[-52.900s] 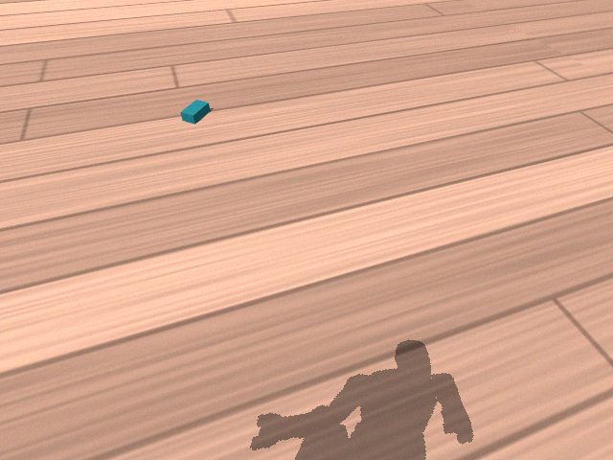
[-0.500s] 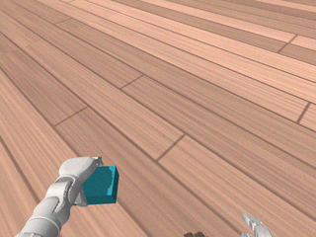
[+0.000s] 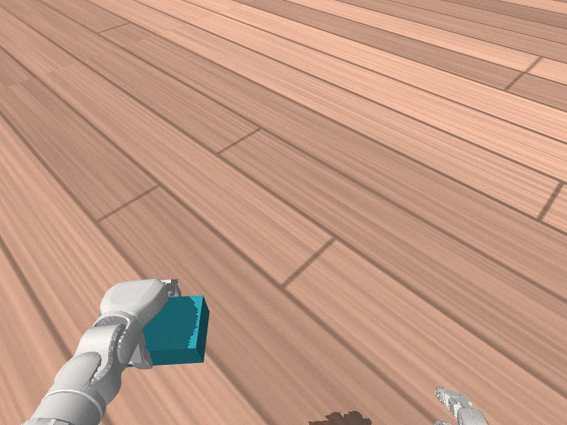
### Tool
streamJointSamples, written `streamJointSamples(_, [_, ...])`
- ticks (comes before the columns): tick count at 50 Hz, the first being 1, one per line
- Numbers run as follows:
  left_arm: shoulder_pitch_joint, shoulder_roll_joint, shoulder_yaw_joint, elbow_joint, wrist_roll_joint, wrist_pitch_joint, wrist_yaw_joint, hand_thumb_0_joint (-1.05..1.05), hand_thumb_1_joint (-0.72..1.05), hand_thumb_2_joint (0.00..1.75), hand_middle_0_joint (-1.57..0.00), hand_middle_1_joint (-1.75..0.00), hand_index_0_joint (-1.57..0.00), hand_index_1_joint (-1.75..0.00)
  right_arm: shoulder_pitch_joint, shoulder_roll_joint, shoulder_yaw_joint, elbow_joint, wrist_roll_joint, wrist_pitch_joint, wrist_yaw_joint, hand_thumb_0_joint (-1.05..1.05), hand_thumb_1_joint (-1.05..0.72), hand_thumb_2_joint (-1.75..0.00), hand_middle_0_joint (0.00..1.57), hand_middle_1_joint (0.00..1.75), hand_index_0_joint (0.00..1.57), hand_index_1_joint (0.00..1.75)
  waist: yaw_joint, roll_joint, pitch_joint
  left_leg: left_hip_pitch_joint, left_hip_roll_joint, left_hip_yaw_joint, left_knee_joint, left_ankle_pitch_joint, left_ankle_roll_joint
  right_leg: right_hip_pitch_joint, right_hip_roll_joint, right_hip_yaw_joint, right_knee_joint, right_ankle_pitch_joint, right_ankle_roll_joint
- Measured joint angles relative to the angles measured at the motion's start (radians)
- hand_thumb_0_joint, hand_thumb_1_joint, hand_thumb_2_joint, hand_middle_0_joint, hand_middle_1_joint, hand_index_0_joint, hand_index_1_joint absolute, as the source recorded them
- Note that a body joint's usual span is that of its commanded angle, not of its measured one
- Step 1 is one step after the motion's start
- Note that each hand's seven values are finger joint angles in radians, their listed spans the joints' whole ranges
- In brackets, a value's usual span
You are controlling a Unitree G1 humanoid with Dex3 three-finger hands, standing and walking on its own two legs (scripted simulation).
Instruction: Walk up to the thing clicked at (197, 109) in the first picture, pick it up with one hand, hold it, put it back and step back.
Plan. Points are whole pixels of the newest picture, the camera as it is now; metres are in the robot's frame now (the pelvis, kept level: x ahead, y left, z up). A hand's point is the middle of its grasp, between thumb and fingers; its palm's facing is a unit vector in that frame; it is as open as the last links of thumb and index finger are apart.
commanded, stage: hold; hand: left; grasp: from above
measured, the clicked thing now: (153, 331) +0.30 +0.23 -0.08
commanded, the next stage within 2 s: crouch in 0.08 s
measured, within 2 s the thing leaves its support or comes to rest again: neither
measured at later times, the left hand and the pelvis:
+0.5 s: hand (151, 343) +0.28 +0.23 -0.09, palm faces -0.48 -0.03 -0.88, open 11.5 cm; pelvis +0.00 +0.00 -0.01, yaw +1 degrees
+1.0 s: hand (181, 356) +0.35 +0.25 -0.33, palm faces -0.44 +0.04 -0.90, open 11.6 cm; pelvis -0.07 +0.01 -0.21, yaw +0 degrees
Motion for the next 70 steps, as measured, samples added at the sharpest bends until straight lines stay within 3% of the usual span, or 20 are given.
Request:
streamJointSamples(12, [0.022, -0.004, -0.011, -0.025, 0.003, -0.009, -0.007, 0.0, -0.19, 0.64, -0.52, -0.66, -0.56, -0.63, -0.001, -0.003, -0.007, -0.01, 0.002, 0.01, 0.003, 0.01, -0.89, -0.9, 0.2, 0.3, 0.2, 0.3, 0.002, -0.001, -0.003, 0.009, -0.002, -0.002, -0.006, -0.007, 0.002, 0.012, -0.002, -0.002, -0.009, -0.007, 0.001])
streamJointSamples(17, [0.014, -0.017, -0.002, 0.011, 0.017, -0.007, 0.031, 0.0, -0.18, 0.64, -0.52, -0.66, -0.55, -0.64, -0.004, -0.002, -0.008, -0.011, -0.001, 0.017, 0.009, 0.01, -0.89, -0.89, 0.2, 0.3, 0.2, 0.3, -0.003, -0.005, -0.006, 0.003, -0.003, -0.007, -0.001, -0.009, 0.002, 0.007, -0.003, -0.006, -0.005, -0.009, 0.001])
streamJointSamples(23, [-0.019, -0.026, 0.003, 0.119, 0.056, -0.027, 0.099, 0.0, -0.18, 0.64, -0.52, -0.66, -0.55, -0.64, -0.007, 0.002, -0.009, -0.013, -0.014, 0.021, 0.02, 0.01, -0.88, -0.89, 0.2, 0.3, 0.21, 0.3, -0.016, -0.024, -0.006, -0.063, -0.004, -0.015, 0.048, -0.019, 0.0, -0.055, -0.003, -0.016, 0.044, -0.024, 0.0])
streamJointSamples(27, [-0.084, -0.025, 0.002, 0.237, 0.094, -0.051, 0.159, 0.0, -0.18, 0.64, -0.52, -0.66, -0.55, -0.64, -0.008, -0.003, -0.01, -0.008, -0.031, 0.015, 0.034, 0.01, -0.88, -0.89, 0.2, 0.3, 0.21, 0.3, -0.029, -0.039, -0.02, -0.199, -0.001, -0.025, 0.162, -0.054, -0.003, -0.184, 0.0, -0.028, 0.15, -0.057, -0.002])
streamJointSamples(32, [-0.178, -0.014, 0.023, 0.346, 0.156, -0.086, 0.246, 0.0, -0.18, 0.64, -0.51, -0.67, -0.54, -0.65, 0.008, -0.018, -0.03, -0.003, -0.057, -0.005, 0.054, 0.01, -0.88, -0.89, 0.2, 0.3, 0.21, 0.3, -0.046, -0.046, -0.079, -0.481, 0.007, -0.033, 0.412, -0.139, -0.003, -0.459, 0.008, -0.04, 0.388, -0.138, -0.002])
streamJointSamples(39, [-0.335, 0.014, 0.083, 0.501, 0.211, -0.1, 0.35, 0.0, -0.19, 0.65, -0.49, -0.7, -0.53, -0.68, 0.032, -0.034, -0.04, 0.019, -0.081, -0.022, 0.056, 0.01, -0.89, -0.89, 0.2, 0.3, 0.21, 0.3, -0.089, -0.037, -0.159, -0.876, 0.012, -0.037, 0.767, -0.248, 0.003, -0.85, 0.015, -0.05, 0.736, -0.247, 0.002])
streamJointSamples(44, [-0.425, 0.05, 0.118, 0.554, 0.203, -0.08, 0.362, 0.0, -0.19, 0.65, -0.49, -0.71, -0.52, -0.68, 0.047, -0.023, -0.039, 0.032, -0.092, -0.042, 0.046, 0.01, -0.89, -0.89, 0.2, 0.3, 0.21, 0.3, -0.121, -0.019, -0.183, -1.12, 0.011, -0.038, 0.966, -0.296, 0.009, -1.092, 0.013, -0.056, 0.934, -0.292, 0.007])
streamJointSamples(53, [-0.526, 0.105, 0.174, 0.63, 0.183, -0.094, 0.332, 0.0, -0.19, 0.66, -0.49, -0.71, -0.52, -0.69, 0.051, 0.011, -0.011, 0.053, -0.115, -0.077, 0.057, 0.01, -0.89, -0.89, 0.2, 0.3, 0.21, 0.3, -0.159, 0.004, -0.188, -1.44, 0.007, -0.042, 1.227, -0.337, 0.016, -1.404, 0.007, -0.068, 1.193, -0.34, 0.01])
streamJointSamples(61, [-0.573, 0.163, 0.221, 0.669, 0.226, -0.166, 0.346, 0.0, -0.2, 0.66, -0.51, -0.69, -0.54, -0.67, 0.026, 0.015, 0.024, 0.062, -0.139, -0.105, 0.087, 0.01, -0.89, -0.89, 0.2, 0.3, 0.21, 0.3, -0.183, -0.009, -0.188, -1.643, 0.003, -0.062, 1.404, -0.371, 0.011, -1.596, 0.002, -0.093, 1.365, -0.38, 0.004])
streamJointSamples(70, [-0.637, 0.22, 0.269, 0.714, 0.272, -0.183, 0.393, 0.0, -0.2, 0.65, -0.52, -0.66, -0.55, -0.64, -0.015, -0.003, 0.03, 0.057, -0.171, -0.13, 0.131, 0.01, -0.89, -0.89, 0.2, 0.3, 0.21, 0.3, -0.201, -0.026, -0.166, -1.774, 0.004, -0.085, 1.539, -0.411, 0.004, -1.718, 0.003, -0.12, 1.489, -0.419, -0.006])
